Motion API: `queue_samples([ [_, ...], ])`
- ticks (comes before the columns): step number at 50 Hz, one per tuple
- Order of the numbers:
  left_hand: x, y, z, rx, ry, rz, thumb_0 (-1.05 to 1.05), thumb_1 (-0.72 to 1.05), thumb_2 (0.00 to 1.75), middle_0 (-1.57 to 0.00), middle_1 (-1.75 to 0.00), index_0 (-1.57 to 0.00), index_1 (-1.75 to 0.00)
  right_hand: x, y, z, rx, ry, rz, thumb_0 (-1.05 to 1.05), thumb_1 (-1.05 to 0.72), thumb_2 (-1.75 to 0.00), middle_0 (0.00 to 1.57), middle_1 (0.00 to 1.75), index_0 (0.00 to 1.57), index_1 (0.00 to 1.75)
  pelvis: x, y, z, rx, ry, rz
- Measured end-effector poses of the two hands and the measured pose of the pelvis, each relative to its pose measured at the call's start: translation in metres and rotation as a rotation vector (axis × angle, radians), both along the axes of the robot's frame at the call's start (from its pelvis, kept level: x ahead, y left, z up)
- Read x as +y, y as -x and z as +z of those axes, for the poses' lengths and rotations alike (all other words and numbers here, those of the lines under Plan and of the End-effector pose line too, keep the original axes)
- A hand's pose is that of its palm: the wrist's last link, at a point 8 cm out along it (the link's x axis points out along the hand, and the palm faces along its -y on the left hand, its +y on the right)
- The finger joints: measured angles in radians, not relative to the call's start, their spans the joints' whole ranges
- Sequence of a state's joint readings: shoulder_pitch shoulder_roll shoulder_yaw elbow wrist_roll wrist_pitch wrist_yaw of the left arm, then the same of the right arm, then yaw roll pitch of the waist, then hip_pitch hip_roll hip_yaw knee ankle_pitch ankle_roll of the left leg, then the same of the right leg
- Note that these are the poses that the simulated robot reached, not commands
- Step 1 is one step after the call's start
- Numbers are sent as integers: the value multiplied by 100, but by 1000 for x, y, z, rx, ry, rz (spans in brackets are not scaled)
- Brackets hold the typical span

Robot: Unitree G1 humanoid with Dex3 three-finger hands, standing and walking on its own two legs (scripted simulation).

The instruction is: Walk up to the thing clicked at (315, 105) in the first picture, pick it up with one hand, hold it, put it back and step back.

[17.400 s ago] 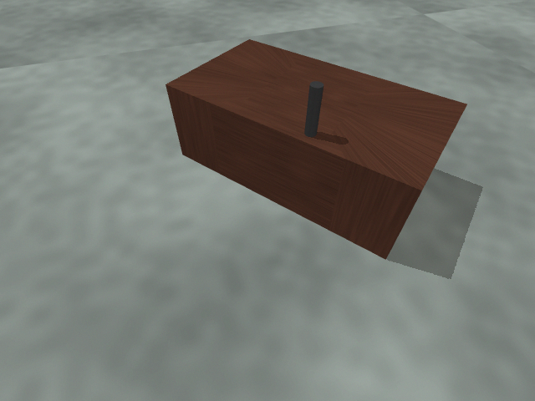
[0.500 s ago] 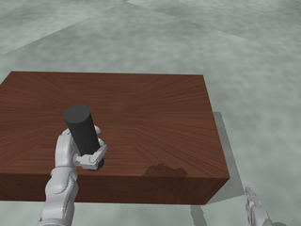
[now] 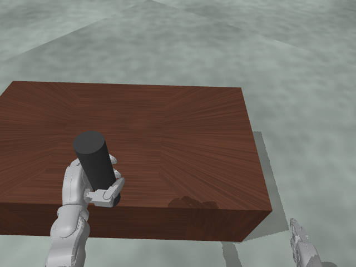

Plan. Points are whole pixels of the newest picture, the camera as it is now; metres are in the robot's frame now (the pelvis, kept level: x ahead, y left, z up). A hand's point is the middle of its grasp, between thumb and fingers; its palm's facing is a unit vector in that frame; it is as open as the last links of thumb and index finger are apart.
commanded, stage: crouch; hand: left
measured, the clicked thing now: (101, 175) +0.30 +0.17 +0.07
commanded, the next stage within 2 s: lower in 1.16 s
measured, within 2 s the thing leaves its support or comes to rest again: neither
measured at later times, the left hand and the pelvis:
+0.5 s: hand (118, 176) +0.36 +0.16 -0.03, palm faces +0.08 -1.00 +0.02, open 7.5 cm; pelvis -0.02 +0.00 -0.03, yaw +0 degrees
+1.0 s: hand (128, 171) +0.41 +0.16 -0.10, palm faces +0.08 -1.00 +0.00, open 7.4 cm; pelvis -0.02 +0.00 -0.08, yaw +0 degrees
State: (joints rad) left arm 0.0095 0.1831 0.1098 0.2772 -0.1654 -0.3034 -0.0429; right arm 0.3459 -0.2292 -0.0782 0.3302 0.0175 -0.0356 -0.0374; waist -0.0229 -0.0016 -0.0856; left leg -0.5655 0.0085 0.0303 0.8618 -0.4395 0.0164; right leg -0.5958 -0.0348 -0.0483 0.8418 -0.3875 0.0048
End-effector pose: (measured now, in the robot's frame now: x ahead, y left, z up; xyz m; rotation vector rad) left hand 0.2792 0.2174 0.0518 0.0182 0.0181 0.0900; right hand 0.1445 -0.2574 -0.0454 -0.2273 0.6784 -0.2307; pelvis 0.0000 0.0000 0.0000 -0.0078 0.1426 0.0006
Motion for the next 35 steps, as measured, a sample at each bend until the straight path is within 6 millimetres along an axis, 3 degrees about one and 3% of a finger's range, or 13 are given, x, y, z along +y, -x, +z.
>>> queue_samples([
  [5, -4, -4, 5, -13, 11, -10, 0, -16, 120, -89, -121, -86, -120, 3, 2, 0, -4, -8, -3, -1, 52, -5, 5, 5, 6, 5, 1, -1, 1, -3, -1, -2],
  [9, -6, -9, -1, -1, 27, -8, 1, -16, 119, -90, -119, -87, -118, 6, 5, 0, 4, -15, 0, -1, 53, -5, 5, 5, 6, 5, 1, 0, 1, 0, -2, -3],
  [17, -1, -23, -39, 58, 43, 15, 1, -15, 119, -90, -119, -87, -118, 5, 8, -2, 18, 12, 19, -1, 54, -5, 6, 5, 6, 5, 1, 8, -7, 39, -1, -3],
  [25, -1, -51, -78, 53, 43, -7, 1, -14, 119, -90, -119, -87, -118, 1, 11, -1, 12, 82, 71, -1, 54, -5, 6, 5, 6, 5, 1, 19, -25, 114, 6, 0],
  [35, -4, -83, -110, 46, 32, -25, 1, -13, 119, -89, -119, -87, -118, -1, 24, -11, 30, 121, 85, -1, 53, -5, 6, 5, 6, 5, 3, 21, -49, 206, 20, -4],
])
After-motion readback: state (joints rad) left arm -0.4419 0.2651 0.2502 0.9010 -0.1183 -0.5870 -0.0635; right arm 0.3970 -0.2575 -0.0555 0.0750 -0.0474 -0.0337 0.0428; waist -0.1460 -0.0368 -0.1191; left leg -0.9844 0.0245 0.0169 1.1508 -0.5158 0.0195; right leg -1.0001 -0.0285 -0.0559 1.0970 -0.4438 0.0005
